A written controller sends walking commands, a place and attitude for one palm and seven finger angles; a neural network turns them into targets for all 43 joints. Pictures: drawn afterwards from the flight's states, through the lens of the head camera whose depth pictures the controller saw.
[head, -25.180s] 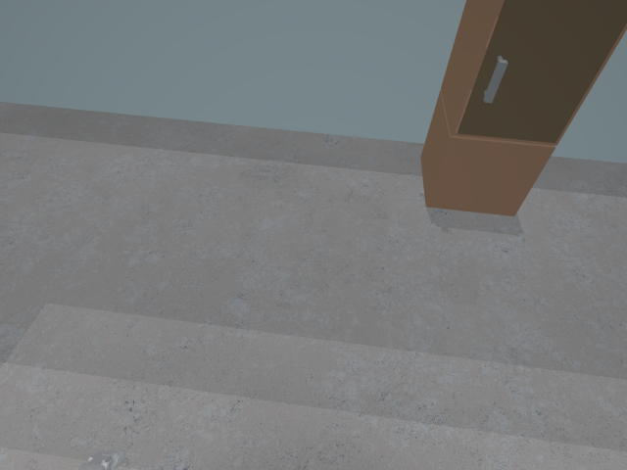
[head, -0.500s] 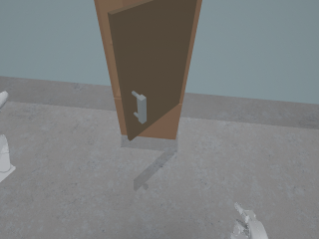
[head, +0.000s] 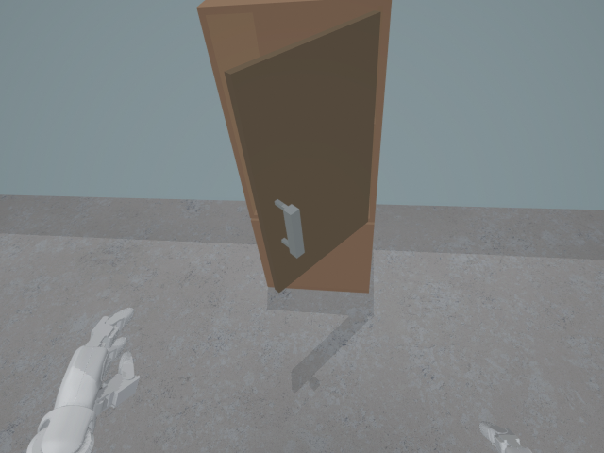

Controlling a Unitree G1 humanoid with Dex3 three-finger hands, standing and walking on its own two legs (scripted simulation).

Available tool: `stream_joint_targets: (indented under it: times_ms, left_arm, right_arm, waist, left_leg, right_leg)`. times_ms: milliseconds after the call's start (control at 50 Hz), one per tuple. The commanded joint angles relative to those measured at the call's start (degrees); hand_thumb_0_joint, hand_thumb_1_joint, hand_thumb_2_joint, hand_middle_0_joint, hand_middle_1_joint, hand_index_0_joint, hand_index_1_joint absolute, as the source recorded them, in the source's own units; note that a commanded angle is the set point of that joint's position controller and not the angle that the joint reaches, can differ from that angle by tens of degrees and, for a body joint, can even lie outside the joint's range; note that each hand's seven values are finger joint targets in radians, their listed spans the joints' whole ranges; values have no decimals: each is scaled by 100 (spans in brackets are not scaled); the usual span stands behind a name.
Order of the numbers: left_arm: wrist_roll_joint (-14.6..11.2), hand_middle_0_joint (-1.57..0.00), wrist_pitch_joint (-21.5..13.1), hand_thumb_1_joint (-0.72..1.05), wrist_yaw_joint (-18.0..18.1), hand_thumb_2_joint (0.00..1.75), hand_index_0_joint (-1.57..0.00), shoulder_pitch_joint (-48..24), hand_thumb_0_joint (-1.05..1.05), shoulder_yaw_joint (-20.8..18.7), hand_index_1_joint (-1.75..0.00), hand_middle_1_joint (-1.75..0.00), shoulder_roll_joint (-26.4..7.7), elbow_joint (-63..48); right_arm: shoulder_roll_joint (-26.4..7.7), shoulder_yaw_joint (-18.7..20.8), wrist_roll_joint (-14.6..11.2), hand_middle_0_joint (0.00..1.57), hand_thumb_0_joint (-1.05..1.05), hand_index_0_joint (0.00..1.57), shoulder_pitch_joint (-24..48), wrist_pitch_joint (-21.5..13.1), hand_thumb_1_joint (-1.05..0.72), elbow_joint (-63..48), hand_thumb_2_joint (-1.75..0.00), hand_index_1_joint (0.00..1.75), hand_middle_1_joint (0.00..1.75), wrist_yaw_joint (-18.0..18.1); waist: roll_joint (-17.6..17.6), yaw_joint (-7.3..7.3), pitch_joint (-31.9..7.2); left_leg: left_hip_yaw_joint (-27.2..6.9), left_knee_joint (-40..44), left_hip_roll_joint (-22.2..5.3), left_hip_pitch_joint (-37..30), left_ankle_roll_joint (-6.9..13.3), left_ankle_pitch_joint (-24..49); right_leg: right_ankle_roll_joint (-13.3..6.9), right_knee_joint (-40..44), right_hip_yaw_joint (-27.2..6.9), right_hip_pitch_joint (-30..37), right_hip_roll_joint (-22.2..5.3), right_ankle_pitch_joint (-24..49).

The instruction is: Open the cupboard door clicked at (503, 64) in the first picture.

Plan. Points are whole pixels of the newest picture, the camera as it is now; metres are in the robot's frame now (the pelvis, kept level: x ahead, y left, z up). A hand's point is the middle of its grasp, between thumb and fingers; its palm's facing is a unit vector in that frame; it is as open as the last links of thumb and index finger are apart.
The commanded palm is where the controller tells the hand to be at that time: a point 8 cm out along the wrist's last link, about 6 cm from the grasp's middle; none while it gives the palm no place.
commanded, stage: let the arm hang, fingers relaxed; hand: left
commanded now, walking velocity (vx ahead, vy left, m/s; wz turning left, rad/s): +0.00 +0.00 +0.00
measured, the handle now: (288, 227) +0.61 +0.07 -0.10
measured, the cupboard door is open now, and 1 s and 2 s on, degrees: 51 51 51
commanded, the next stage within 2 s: look to check the result in 0.96 s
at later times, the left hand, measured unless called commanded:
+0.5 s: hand out of the picture -0.02 +0.24 -0.15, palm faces +0.02 -0.96 -0.28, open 7.3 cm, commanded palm none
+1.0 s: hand out of the picture +0.08 +0.21 -0.15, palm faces -0.02 -0.98 -0.21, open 7.3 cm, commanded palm none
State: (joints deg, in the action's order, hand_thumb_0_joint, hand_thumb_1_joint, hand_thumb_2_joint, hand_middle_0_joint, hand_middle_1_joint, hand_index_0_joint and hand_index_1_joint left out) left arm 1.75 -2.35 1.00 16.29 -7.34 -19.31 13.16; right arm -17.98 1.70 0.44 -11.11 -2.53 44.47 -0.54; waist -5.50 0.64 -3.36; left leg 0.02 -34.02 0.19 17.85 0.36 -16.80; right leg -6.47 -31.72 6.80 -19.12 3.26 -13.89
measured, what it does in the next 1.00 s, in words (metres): stands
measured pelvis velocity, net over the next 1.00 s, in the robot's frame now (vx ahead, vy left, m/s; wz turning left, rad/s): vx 0.02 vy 0.04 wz -0.04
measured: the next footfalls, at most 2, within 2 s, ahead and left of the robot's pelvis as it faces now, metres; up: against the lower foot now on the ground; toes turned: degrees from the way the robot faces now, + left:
none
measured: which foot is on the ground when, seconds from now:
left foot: down 0.00-1.00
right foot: down 0.00-1.00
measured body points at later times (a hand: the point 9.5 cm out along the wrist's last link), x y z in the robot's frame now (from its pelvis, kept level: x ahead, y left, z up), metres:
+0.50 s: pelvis +0.00 +0.03 +0.02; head +0.02 +0.02 +0.47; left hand -0.02 +0.29 -0.13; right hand -0.02 -0.20 -0.15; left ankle +0.01 +0.13 -0.73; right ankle +0.04 -0.05 -0.73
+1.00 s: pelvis +0.02 +0.04 +0.02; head +0.03 +0.03 +0.47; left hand +0.08 +0.27 -0.14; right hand +0.02 -0.20 -0.15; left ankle +0.01 +0.13 -0.73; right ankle +0.04 -0.05 -0.73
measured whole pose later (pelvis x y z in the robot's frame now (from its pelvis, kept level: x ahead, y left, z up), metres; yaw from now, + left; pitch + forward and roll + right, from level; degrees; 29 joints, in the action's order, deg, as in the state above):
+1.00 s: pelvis +0.02 +0.04 +0.02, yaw -2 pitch -1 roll +0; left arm 0.4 -0.8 1.4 10.0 -0.8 -9.6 64.9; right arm -10.3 0.0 1.0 -13.9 -0.4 65.2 1.4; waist -0.6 0.7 1.9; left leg 2.3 -20.0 1.9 7.0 2.1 -12.4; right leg -3.1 -20.9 3.0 -10.5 1.9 -9.8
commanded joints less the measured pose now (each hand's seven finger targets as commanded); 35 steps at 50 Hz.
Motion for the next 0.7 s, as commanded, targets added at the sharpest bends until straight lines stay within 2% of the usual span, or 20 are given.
stream_joint_targets:
  times_ms: [0,20,40,60,80,100,120,160,200,220,260,280,340,380,400,480,500,560,680]
  left_arm:
    - [59,-20,54,90,-2,90,-20,-287,0,81,-30,-30,-744,1118]
    - [37,-20,84,90,15,90,-20,-376,0,137,-30,-30,-682,1424]
    - [13,-20,115,90,22,90,-20,-491,0,205,-30,-30,-641,1721]
    - [-21,-20,137,90,23,90,-20,-558,0,282,-30,-30,-538,1982]
    - [-51,-20,164,90,29,90,-20,-572,0,350,-30,-30,-442,2236]
    - [-53,-20,186,90,41,90,-20,-514,0,390,-30,-30,-394,2514]
    - [-72,-20,195,90,38,90,-20,-449,0,421,-30,-30,-345,2819]
    - [-91,-20,183,90,22,90,-20,-310,0,472,-30,-30,-270,3328]
    - [-92,-20,147,90,24,90,-20,-276,0,471,-30,-30,-271,3712]
    - [-89,-20,133,90,27,90,-20,-228,0,435,-30,-30,-162,3871]
    - [-107,-20,118,90,25,90,-20,-183,0,455,-30,-30,-168,4184]
    - [-114,-20,110,90,24,90,-20,-180,0,466,-30,-30,-140,4319]
    - [-118,-20,100,90,33,90,-20,-183,0,487,-30,-30,-64,4659]
    - [-123,-20,101,90,45,90,-20,-162,0,509,-30,-30,-9,4814]
    - [-124,-20,114,90,53,90,-20,-143,0,516,-30,-30,28,4881]
    - [-130,-20,126,90,70,90,-20,-83,0,540,-30,-30,61,5048]
    - [-130,-20,129,90,76,90,-20,-77,0,534,-30,-30,66,5068]
    - [-129,-20,151,90,85,90,-20,-119,0,556,-30,-30,105,5113]
    - [-116,-20,143,90,97,90,-20,-238,0,542,-30,-30,122,5108]
  right_arm:
    - [-826,251,69,20,0,20,-203,161,-90,-337,-90,30,30,57]
    - [-748,206,86,20,0,20,-172,214,-90,-243,-90,30,30,64]
    - [-625,142,102,20,0,20,-205,245,-90,-118,-90,30,30,58]
    - [-545,64,123,20,0,20,-182,256,-90,-8,-90,30,30,47]
    - [-491,-11,138,20,0,20,-30,264,-90,76,-90,30,30,46]
    - [-400,-52,141,20,0,20,49,271,-90,162,-90,30,30,43]
    - [-274,-91,138,20,0,20,34,273,-90,283,-90,30,30,58]
    - [-190,-115,120,20,0,20,-126,291,-90,514,-90,30,30,92]
    - [-182,-95,99,20,0,20,-289,287,-90,720,-90,30,30,126]
    - [-143,-78,116,20,0,20,-385,282,-90,829,-90,30,30,147]
    - [-115,-74,103,20,0,20,-480,268,-90,1023,-90,30,30,164]
    - [-109,-68,99,20,0,20,-511,267,-90,1106,-90,30,30,176]
    - [-61,-61,83,20,0,20,-692,258,-90,1351,-90,30,30,206]
    - [-66,-59,81,20,0,20,-769,249,-90,1480,-90,30,30,225]
    - [-39,-69,77,20,0,20,-784,250,-90,1525,-90,30,30,234]
    - [7,-87,80,20,0,20,-864,225,-90,1700,-90,30,30,254]
    - [10,-91,76,20,0,20,-849,220,-90,1727,-90,30,30,254]
    - [78,-112,85,20,0,20,-833,218,-90,1822,-90,30,30,259]
    - [124,-108,84,20,0,20,-752,183,-90,1900,-90,30,30,259]
  waist:
    - [2161,39,186]
    - [1736,60,318]
    - [1308,115,360]
    - [672,85,367]
    - [190,-14,521]
    - [-157,-99,582]
    - [-266,-116,620]
    - [-193,-101,499]
    - [-62,-69,366]
    - [-137,-55,181]
    - [-164,-69,86]
    - [-148,-53,166]
    - [324,-44,392]
    - [500,-34,579]
    - [450,-46,696]
    - [575,-71,636]
    - [499,-82,615]
    - [535,-81,766]
    - [503,-75,702]
  left_leg:
    - [-318,-294,-93,239,201,-406]
    - [-358,-51,-143,40,221,-169]
    - [-423,344,-236,-316,233,507]
    - [-604,726,-392,-486,262,998]
    - [-758,984,-577,-252,321,886]
    - [-804,1155,-614,-9,333,655]
    - [-762,1274,-584,139,317,382]
    - [-607,1383,-474,70,227,-115]
    - [-551,1379,-443,-178,208,-111]
    - [-537,1424,-462,-243,218,-209]
    - [-517,1469,-446,-297,226,-144]
    - [-503,1490,-462,-314,213,-114]
    - [-554,1615,-526,-326,239,44]
    - [-558,1684,-565,-353,245,163]
    - [-587,1734,-584,-340,258,190]
    - [-596,1809,-609,-389,269,392]
    - [-589,1815,-617,-425,271,444]
    - [-619,1888,-636,-382,270,452]
    - [-581,1888,-635,-504,247,720]
  right_leg:
    - [-9,1163,-1842,706,-1546,1577]
    - [29,1159,-1785,549,-1506,1458]
    - [150,1105,-1665,313,-1370,1104]
    - [347,1020,-1513,223,-1134,648]
    - [515,1074,-1382,279,-913,163]
    - [564,1103,-1352,471,-791,-57]
    - [527,1188,-1379,693,-794,-152]
    - [407,1447,-1473,856,-852,-480]
    - [351,1611,-1496,903,-886,-505]
    - [327,1665,-1474,999,-887,-526]
    - [286,1690,-1447,1145,-905,-405]
    - [260,1714,-1422,1093,-911,-388]
    - [242,1739,-1305,1042,-901,-267]
    - [230,1711,-1247,940,-889,-187]
    - [225,1667,-1206,863,-862,-171]
    - [241,1544,-1154,1025,-870,111]
    - [237,1498,-1116,1007,-866,127]
    - [256,1449,-1121,963,-859,195]
    - [279,1366,-1122,992,-887,435]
